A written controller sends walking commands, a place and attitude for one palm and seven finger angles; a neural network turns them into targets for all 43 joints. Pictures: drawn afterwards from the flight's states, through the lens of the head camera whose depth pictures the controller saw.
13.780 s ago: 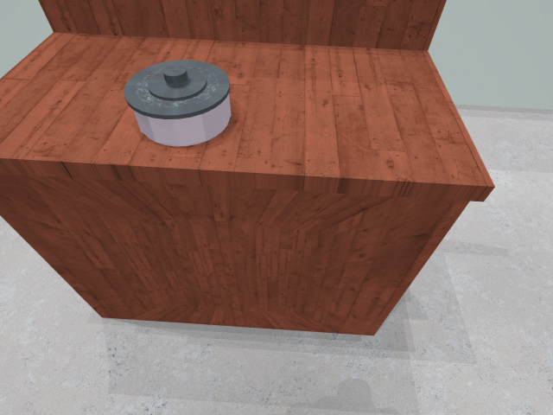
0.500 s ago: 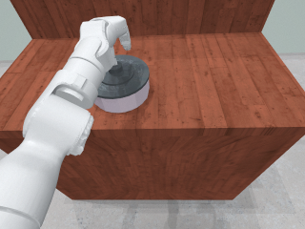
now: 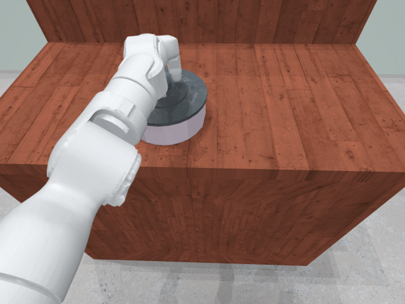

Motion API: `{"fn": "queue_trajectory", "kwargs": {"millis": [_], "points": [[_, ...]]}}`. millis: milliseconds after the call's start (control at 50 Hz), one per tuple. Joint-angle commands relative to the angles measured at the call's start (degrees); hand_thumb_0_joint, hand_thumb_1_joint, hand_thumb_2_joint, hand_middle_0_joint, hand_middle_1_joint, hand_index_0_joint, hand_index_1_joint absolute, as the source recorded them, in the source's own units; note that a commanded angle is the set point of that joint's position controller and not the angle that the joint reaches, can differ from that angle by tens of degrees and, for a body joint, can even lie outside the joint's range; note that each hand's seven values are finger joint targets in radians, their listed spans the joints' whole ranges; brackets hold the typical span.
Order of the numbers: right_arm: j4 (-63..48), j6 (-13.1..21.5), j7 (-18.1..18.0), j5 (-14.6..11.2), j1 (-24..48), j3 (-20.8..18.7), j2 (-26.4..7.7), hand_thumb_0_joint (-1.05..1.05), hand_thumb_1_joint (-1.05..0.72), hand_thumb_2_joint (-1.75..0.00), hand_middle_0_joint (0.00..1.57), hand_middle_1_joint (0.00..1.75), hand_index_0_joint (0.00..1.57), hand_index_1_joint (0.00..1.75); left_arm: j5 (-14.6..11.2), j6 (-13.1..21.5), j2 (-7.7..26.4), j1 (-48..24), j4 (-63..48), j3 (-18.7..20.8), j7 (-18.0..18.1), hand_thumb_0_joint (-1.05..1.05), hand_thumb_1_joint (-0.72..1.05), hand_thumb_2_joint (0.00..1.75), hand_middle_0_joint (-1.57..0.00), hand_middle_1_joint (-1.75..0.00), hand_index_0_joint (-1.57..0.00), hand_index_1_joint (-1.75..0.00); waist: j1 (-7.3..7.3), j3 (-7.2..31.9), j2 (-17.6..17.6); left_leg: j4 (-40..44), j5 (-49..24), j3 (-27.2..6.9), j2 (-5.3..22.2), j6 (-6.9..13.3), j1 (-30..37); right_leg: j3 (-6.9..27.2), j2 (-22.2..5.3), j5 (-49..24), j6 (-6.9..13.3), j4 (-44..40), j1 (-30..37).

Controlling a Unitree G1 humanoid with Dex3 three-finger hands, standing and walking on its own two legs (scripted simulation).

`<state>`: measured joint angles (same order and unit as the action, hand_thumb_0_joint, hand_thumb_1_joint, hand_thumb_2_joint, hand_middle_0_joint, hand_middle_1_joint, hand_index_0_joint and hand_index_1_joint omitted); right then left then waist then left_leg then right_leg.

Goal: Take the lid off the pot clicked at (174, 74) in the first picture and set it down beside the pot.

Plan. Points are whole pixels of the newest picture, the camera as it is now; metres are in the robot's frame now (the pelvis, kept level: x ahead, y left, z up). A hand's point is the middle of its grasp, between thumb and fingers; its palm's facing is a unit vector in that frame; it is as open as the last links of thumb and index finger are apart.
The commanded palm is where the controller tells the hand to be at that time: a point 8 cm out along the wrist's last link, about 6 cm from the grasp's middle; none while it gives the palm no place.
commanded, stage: lower the open fingers around the knob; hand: left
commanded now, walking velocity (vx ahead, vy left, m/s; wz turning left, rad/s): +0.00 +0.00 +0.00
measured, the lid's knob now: (161, 84) +0.53 +0.05 +0.16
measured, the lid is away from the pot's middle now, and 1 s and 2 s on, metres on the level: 0.00 0.00 0.00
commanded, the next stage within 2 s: close the fingers and squeeze the knob in 1.64 s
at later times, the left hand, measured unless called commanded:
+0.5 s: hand (161, 83) +0.49 +0.05 +0.19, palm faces -0.41 -0.04 -0.91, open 10.3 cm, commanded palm +0.50 +0.04 +0.23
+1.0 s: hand (158, 80) +0.50 +0.05 +0.19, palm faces -0.40 -0.04 -0.91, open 10.3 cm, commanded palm +0.52 +0.05 +0.23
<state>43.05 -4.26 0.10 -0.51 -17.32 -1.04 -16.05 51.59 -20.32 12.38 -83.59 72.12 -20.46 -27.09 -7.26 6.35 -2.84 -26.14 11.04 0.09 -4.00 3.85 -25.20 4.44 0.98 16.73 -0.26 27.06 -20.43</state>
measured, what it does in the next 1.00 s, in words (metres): stands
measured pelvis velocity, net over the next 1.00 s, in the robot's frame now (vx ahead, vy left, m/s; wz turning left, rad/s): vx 0.00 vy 0.00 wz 0.00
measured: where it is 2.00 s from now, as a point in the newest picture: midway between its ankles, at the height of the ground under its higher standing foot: outside the picture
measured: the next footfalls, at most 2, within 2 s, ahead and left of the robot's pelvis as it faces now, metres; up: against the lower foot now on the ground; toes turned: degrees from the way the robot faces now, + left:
none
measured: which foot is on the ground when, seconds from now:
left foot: down 0.00-1.00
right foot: down 0.00-1.00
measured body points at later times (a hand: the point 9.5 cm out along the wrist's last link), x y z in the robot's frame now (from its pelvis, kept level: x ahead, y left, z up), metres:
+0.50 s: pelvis +0.00 +0.00 +0.00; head +0.03 -0.02 +0.45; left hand +0.50 +0.05 +0.24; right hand -0.02 -0.28 -0.14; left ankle +0.01 +0.08 -0.74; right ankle -0.04 -0.13 -0.74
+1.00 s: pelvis +0.00 +0.00 +0.00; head +0.05 -0.01 +0.44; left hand +0.51 +0.05 +0.24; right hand -0.01 -0.28 -0.14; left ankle +0.01 +0.08 -0.74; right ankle -0.04 -0.13 -0.74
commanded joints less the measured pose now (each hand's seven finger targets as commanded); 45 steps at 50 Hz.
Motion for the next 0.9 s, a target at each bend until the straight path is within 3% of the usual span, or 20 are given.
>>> {"fn": "queue_trajectory", "kwargs": {"millis": [0, 40, 80, 100, 120, 160, 240, 260, 320, 340, 400, 420, 520, 580, 600, 620, 660, 720, 740, 880], "points": [[-4.30, 0.98, -0.30, 0.69, -5.74, -2.72, -8.30, 0.00, -0.90, -0.90, 0.20, 0.30, 0.20, 0.30, 1.05, 1.87, 11.53, -34.85, -13.88, 3.03, 3.41, 0.00, -0.38, 1.57, -0.84, -0.08, -0.84, -0.08, -1.48, 26.61, 4.22, -2.77, -23.19, -1.35, 0.85, 0.87, 24.93, -2.09, 2.74, -22.25, 2.83, -1.74, -2.42], [-4.19, 1.25, -0.20, 0.67, -5.11, -2.86, -7.81, 0.00, -0.90, -0.90, 0.20, 0.30, 0.20, 0.30, 1.57, 2.20, 8.88, -33.29, -11.79, 1.38, 3.04, 0.00, -0.38, 1.57, -0.84, -0.08, -0.84, -0.08, -1.88, 25.49, 5.46, -3.33, -25.05, -1.49, 0.65, 0.83, 25.49, -2.68, 3.24, -21.69, 2.69, -1.65, -3.74], [-3.25, 0.59, -0.41, 0.11, -5.42, -2.57, -8.41, 0.00, -0.90, -0.90, 0.20, 0.30, 0.20, 0.30, 1.69, 1.09, 9.37, -29.10, -5.78, 1.78, 2.95, 0.00, -0.38, 1.57, -0.84, -0.08, -0.84, -0.08, -2.36, 18.64, 8.81, -1.79, -19.01, -0.61, 0.36, 0.82, 21.69, -3.69, 3.64, -19.35, 2.40, -2.64, -4.81], [-3.00, 0.39, -0.46, 0.13, -6.37, -2.69, -8.73, 0.00, -0.90, -0.90, 0.20, 0.30, 0.20, 0.30, 0.88, 1.04, 8.64, -28.50, -5.37, 1.80, 3.08, 0.00, -0.38, 1.57, -0.84, -0.08, -0.84, -0.08, -2.52, 17.35, 8.94, -1.54, -17.75, -0.46, 0.31, 0.98, 20.64, -3.64, 3.51, -19.84, 2.38, -2.94, -4.66], [-3.24, 0.48, -0.55, 0.29, -5.63, -2.52, -8.84, 0.00, -0.90, -0.90, 0.20, 0.30, 0.20, 0.30, 0.73, 1.08, 10.75, -30.49, -7.06, 2.88, 3.21, 0.00, -0.38, 1.57, -0.84, -0.08, -0.84, -0.08, -2.40, 18.30, 9.93, -1.40, -16.76, -0.51, -0.04, 1.19, 19.93, -3.45, 3.54, -20.02, 2.32, -2.74, -3.55], [-3.51, 0.85, -0.76, 0.45, -5.79, -2.39, -8.52, 0.00, -0.90, -0.90, 0.20, 0.30, 0.20, 0.30, 0.75, 1.69, 12.39, -33.70, -9.18, 3.51, 3.77, 0.00, -0.38, 1.57, -0.84, -0.08, -0.84, -0.08, -2.69, 21.10, 8.59, -1.90, -16.30, -0.52, -0.09, 1.40, 20.28, -2.46, 3.11, -20.68, 2.50, -2.33, -3.07], [-3.30, 0.58, -0.39, 0.25, -6.04, -2.47, -8.60, 0.00, -0.90, -0.90, 0.20, 0.30, 0.20, 0.30, 1.37, 1.55, 8.02, -30.23, -7.17, 0.74, 3.62, 0.00, -0.38, 1.57, -0.84, -0.08, -0.84, -0.08, -2.55, 19.77, 6.19, -2.24, -17.96, -0.96, 0.46, 0.86, 21.12, -3.19, 3.44, -18.17, 2.68, -2.11, -5.65], [-3.20, 0.57, -0.34, 0.40, -6.29, -2.53, -8.65, 0.00, -0.90, -0.90, 0.20, 0.30, 0.20, 0.30, 1.71, 1.65, 8.85, -30.71, -7.28, 1.23, 3.79, 0.00, -0.38, 1.57, -0.84, -0.08, -0.84, -0.08, -2.45, 19.84, 5.22, -2.37, -17.39, -0.93, 0.53, 0.82, 20.91, -3.02, 3.52, -17.47, 2.79, -1.93, -6.17], [-2.82, 0.26, -0.53, 0.43, -6.77, -2.54, -9.01, 0.00, -0.90, -0.90, 0.20, 0.30, 0.20, 0.30, 1.55, 1.70, 9.74, -31.78, -5.76, 1.83, 3.91, 0.00, -0.38, 1.57, -0.84, -0.08, -0.84, -0.08, -3.29, 18.24, 7.05, -1.95, -13.45, -0.85, 0.04, 1.12, 19.13, -3.26, 3.67, -16.96, 2.72, -2.32, -5.91], [-2.88, 0.44, -0.65, 0.48, -7.23, -2.61, -9.07, 0.00, -0.90, -0.90, 0.20, 0.30, 0.20, 0.30, 1.41, 1.70, 11.40, -32.81, -6.67, 3.05, 4.03, 0.00, -0.38, 1.57, -0.84, -0.08, -0.84, -0.08, -3.15, 19.77, 8.16, -2.02, -13.71, -0.77, -0.04, 1.32, 19.05, -2.96, 3.56, -18.04, 2.69, -2.16, -4.65], [-3.09, 0.80, -0.69, 0.69, -8.54, -2.91, -9.00, 0.00, -0.90, -0.90, 0.20, 0.30, 0.20, 0.30, 0.64, 1.85, 10.48, -32.06, -7.06, 3.02, 4.15, 0.00, -0.38, 1.57, -0.84, -0.08, -0.84, -0.08, -2.64, 22.63, 6.13, -2.89, -16.17, -0.71, 0.36, 1.41, 20.26, -2.37, 3.10, -19.99, 2.74, -1.74, -4.20], [-3.03, 0.81, -0.59, 0.66, -7.69, -2.71, -8.88, 0.00, -0.90, -0.90, 0.20, 0.30, 0.20, 0.30, 1.24, 1.76, 10.52, -31.99, -6.74, 2.53, 3.93, 0.00, -0.38, 1.57, -0.84, -0.08, -0.84, -0.08, -2.79, 22.69, 7.03, -2.92, -17.09, -0.97, 0.20, 1.36, 20.23, -2.67, 3.30, -19.89, 2.64, -1.54, -4.06], [-2.79, 0.53, -0.97, 0.25, -7.58, -2.55, -9.34, 0.00, -0.90, -0.90, 0.20, 0.30, 0.20, 0.30, 1.57, 1.15, 11.87, -30.62, -3.85, 3.05, 3.86, 0.00, -0.38, 1.57, -0.84, -0.08, -0.84, -0.08, -3.29, 17.47, 9.77, -2.13, -11.64, 0.11, -0.31, 1.67, 16.55, -2.89, 3.46, -18.87, 2.38, -2.36, -4.34], [-3.13, 0.37, -1.13, 0.10, -7.46, -2.36, -9.34, 0.00, -0.90, -0.90, 0.20, 0.30, 0.20, 0.30, 2.04, 0.94, 13.85, -30.47, -4.06, 3.84, 3.97, 0.00, -0.38, 1.57, -0.84, -0.08, -0.84, -0.08, -2.93, 18.50, 8.17, -2.33, -11.31, 0.47, -0.35, 1.59, 16.15, -2.46, 3.21, -19.26, 2.43, -2.07, -3.71], [-3.40, 0.35, -1.13, 0.29, -8.37, -2.66, -9.35, 0.00, -0.90, -0.90, 0.20, 0.30, 0.20, 0.30, 1.72, 1.37, 13.38, -30.01, -5.53, 3.93, 4.14, 0.00, -0.38, 1.57, -0.84, -0.08, -0.84, -0.08, -2.46, 20.28, 6.27, -2.75, -13.36, 0.13, -0.04, 1.48, 17.32, -2.45, 3.08, -20.12, 2.68, -1.65, -3.55], [-3.44, 0.38, -1.10, 0.25, -7.74, -2.52, -9.20, 0.00, -0.90, -0.90, 0.20, 0.30, 0.20, 0.30, 2.39, 1.54, 13.52, -29.74, -5.41, 3.65, 4.02, 0.00, -0.38, 1.57, -0.84, -0.08, -0.84, -0.08, -2.32, 20.73, 6.72, -3.04, -14.91, 0.05, -0.27, 1.42, 17.74, -2.72, 3.32, -20.59, 2.66, -1.35, -3.43], [-3.39, 0.02, -1.04, -0.09, -7.38, -2.41, -9.15, 0.00, -0.90, -0.90, 0.20, 0.30, 0.20, 0.30, 2.88, 1.25, 12.22, -29.28, -3.97, 2.56, 3.84, 0.00, -0.38, 1.57, -0.84, -0.08, -0.84, -0.08, -2.97, 18.11, 7.01, -2.66, -13.17, 0.25, -0.13, 1.28, 17.13, -3.13, 3.56, -18.73, 2.49, -1.75, -4.98], [-3.75, -0.08, -1.03, 0.01, -7.28, -2.49, -9.32, 0.00, -0.90, -0.90, 0.20, 0.30, 0.20, 0.30, 2.68, 1.42, 12.35, -28.77, -4.15, 2.66, 3.86, 0.00, -0.38, 1.57, -0.84, -0.08, -0.84, -0.08, -2.64, 18.40, 6.62, -2.76, -13.22, 0.00, -0.24, 1.31, 17.68, -3.35, 3.63, -18.29, 2.62, -1.74, -5.03], [-3.38, -0.30, -1.08, -0.21, -7.04, -2.49, -9.39, 0.00, -0.90, -0.90, 0.20, 0.30, 0.20, 0.30, 2.60, 1.23, 10.97, -29.90, -3.55, 1.60, 3.63, 0.00, -0.38, 1.57, -0.84, -0.08, -0.84, -0.08, -3.54, 17.01, 7.03, -2.62, -11.51, 0.11, -0.30, 1.32, 17.44, -3.56, 3.72, -17.37, 2.47, -2.11, -6.13], [-1.89, -0.67, -1.28, -0.14, -7.83, -2.38, -9.84, 0.00, -0.90, -0.90, 0.20, 0.30, 0.20, 0.30, 2.61, 0.03, 9.78, -32.80, -0.24, 1.40, 4.00, 0.00, -0.38, 1.57, -0.84, -0.08, -0.84, -0.08, -5.10, 15.91, 7.87, -2.55, -8.39, -0.49, -0.21, 1.43, 16.41, -3.70, 3.79, -15.00, 2.51, -2.18, -8.13]]}}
